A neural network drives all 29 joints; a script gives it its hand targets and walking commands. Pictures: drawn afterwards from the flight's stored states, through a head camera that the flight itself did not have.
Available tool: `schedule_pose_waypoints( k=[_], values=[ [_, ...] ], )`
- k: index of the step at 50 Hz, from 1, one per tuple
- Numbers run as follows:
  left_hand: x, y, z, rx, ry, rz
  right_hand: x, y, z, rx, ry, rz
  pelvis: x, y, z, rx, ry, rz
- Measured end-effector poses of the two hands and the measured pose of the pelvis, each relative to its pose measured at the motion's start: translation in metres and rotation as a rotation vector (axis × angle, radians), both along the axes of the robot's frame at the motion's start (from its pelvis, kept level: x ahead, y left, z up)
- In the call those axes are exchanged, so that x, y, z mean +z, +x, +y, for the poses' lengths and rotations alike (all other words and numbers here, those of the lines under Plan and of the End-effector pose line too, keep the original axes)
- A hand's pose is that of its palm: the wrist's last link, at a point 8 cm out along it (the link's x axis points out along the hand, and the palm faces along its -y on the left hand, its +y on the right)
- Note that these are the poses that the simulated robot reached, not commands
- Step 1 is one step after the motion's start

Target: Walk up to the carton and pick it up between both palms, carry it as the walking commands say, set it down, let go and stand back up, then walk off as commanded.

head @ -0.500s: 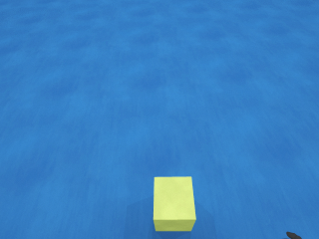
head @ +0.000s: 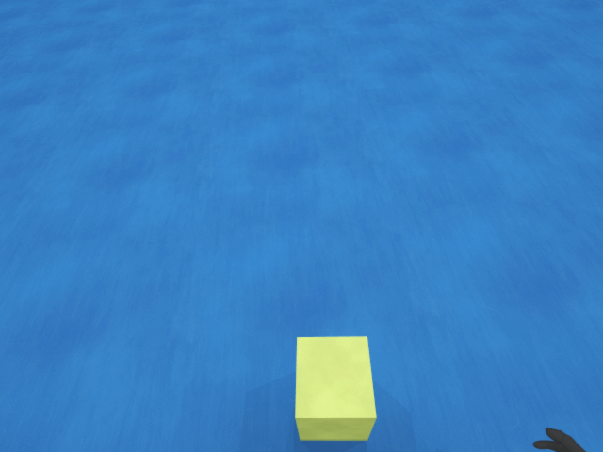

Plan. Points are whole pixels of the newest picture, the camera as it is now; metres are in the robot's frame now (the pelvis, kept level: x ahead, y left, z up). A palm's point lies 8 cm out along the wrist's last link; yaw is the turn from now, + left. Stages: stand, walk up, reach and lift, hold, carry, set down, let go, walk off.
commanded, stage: reach and lift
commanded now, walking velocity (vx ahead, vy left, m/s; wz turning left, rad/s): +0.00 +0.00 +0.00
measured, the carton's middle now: (332, 389) +0.41 -0.02 -0.65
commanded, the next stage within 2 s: none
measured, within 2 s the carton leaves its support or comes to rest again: neither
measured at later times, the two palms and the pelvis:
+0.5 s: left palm (154, 434) +0.18 +0.26 -0.12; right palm (536, 430) +0.19 -0.28 -0.12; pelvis -0.08 -0.02 -0.04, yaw -4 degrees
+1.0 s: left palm (210, 353) +0.33 +0.22 -0.18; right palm (467, 360) +0.31 -0.24 -0.18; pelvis -0.10 -0.02 -0.08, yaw -4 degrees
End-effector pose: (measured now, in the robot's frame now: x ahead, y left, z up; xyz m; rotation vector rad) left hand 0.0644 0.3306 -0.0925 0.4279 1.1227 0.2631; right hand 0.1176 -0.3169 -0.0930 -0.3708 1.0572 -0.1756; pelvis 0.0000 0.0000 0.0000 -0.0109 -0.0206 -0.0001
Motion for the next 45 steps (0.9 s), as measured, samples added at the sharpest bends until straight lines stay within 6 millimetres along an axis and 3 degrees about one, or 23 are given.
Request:
schedule_pose_waypoints(
  k=[2, 4, 7, 10, 15, 18, 23, 28, 32, 38, 45],
  values=[
    [0.001, 0.004, 0.004, 0.010, 0.005, -0.008, 0.000, 0.004, 0.003, 0.001, 0.007, -0.010, -0.001, 0.001, 0.000, -0.002, 0.005, 0.004],
    [0.006, 0.021, 0.002, 0.042, -0.012, -0.073, 0.006, 0.016, 0.012, 0.028, 0.022, -0.053, -0.003, -0.002, -0.001, -0.019, 0.014, 0.033],
    [0.006, 0.057, -0.015, 0.021, -0.072, -0.153, 0.010, 0.032, 0.027, 0.077, 0.036, -0.058, -0.004, -0.011, -0.003, -0.035, 0.015, 0.064],
    [-0.001, 0.078, -0.032, -0.010, -0.111, -0.153, 0.007, 0.035, 0.028, 0.060, 0.029, -0.029, -0.006, -0.021, -0.006, -0.039, 0.011, 0.092],
    [-0.013, 0.086, -0.048, -0.039, -0.120, -0.140, 0.000, 0.019, 0.006, -0.025, 0.009, -0.031, -0.014, -0.033, -0.006, -0.051, 0.009, 0.117],
    [-0.017, 0.088, -0.055, -0.031, -0.127, -0.152, -0.007, 0.020, 0.002, -0.026, 0.031, -0.064, -0.020, -0.043, -0.007, -0.064, 0.013, 0.126],
    [-0.026, 0.108, -0.070, -0.011, -0.166, -0.198, -0.019, 0.058, 0.021, 0.020, 0.105, -0.158, -0.034, -0.068, -0.014, -0.068, 0.026, 0.146],
    [-0.034, 0.135, -0.071, 0.013, -0.184, -0.235, -0.031, 0.096, 0.046, 0.045, 0.138, -0.180, -0.046, -0.091, -0.026, -0.055, 0.031, 0.176],
    [-0.046, 0.146, -0.071, 0.038, -0.215, -0.226, -0.041, 0.117, 0.052, 0.020, 0.128, -0.173, -0.054, -0.101, -0.032, -0.042, 0.026, 0.214],
    [-0.067, 0.181, -0.086, 0.029, -0.278, -0.240, -0.049, 0.154, 0.058, -0.020, 0.136, -0.210, -0.063, -0.110, -0.036, -0.033, 0.015, 0.288],
    [-0.071, 0.235, -0.109, -0.038, -0.307, -0.314, -0.072, 0.176, 0.074, -0.059, 0.196, -0.233, -0.071, -0.104, -0.029, -0.042, 0.003, 0.416]
  ],
)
